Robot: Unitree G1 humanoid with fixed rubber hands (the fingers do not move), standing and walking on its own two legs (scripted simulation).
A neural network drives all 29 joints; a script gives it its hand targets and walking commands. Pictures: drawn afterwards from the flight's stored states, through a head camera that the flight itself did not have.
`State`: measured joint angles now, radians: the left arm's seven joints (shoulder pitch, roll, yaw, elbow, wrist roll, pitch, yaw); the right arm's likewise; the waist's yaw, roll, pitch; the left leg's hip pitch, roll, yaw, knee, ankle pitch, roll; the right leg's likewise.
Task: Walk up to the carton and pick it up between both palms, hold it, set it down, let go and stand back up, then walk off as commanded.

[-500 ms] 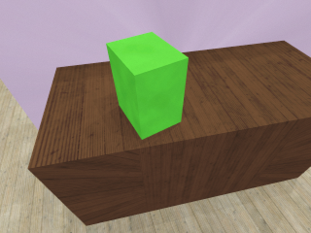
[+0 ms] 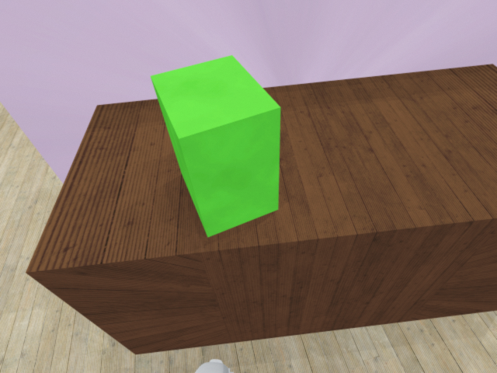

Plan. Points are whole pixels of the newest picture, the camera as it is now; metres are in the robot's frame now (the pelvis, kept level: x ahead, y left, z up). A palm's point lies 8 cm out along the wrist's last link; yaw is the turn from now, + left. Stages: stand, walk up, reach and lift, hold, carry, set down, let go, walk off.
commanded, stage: walk up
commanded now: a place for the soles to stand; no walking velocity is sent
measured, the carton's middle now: (219, 148) +0.56 +0.11 +0.05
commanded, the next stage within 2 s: none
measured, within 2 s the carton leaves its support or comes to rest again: neither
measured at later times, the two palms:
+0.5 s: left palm out of the picture +0.03 +0.36 -0.13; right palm out of the picture +0.08 -0.27 -0.07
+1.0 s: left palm out of the picture +0.03 +0.34 -0.11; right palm out of the picture +0.06 -0.29 -0.09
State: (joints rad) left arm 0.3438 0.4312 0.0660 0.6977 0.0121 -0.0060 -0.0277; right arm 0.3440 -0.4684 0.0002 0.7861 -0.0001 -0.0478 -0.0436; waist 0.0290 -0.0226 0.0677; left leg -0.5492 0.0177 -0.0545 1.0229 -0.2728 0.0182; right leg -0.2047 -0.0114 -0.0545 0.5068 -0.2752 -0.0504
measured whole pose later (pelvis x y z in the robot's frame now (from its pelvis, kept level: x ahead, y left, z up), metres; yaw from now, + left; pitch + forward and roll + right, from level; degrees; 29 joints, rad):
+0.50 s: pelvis +0.00 +0.05 -0.01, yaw +5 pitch -3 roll -3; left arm 0.32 0.42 0.07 0.73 0.01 0.05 -0.03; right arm 0.34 -0.41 0.00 0.79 0.00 -0.05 -0.04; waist 0.03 -0.05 0.10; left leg -0.38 0.00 -0.01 0.52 -0.11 0.07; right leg -0.33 -0.02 -0.08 0.97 -0.45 -0.03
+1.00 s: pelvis -0.03 +0.02 -0.01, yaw +5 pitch -2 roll +0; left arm 0.27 0.43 0.07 0.71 0.01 0.01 -0.03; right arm 0.34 -0.41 0.00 0.79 0.00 -0.03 -0.01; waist 0.03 -0.05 0.05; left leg -0.18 -0.04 -0.01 0.56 -0.38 0.03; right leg -0.29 -0.04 -0.09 0.62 -0.30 -0.04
